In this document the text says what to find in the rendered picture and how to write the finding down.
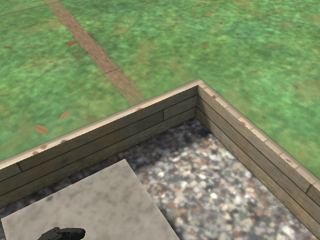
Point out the robot left hand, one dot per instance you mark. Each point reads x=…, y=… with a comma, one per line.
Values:
x=63, y=234

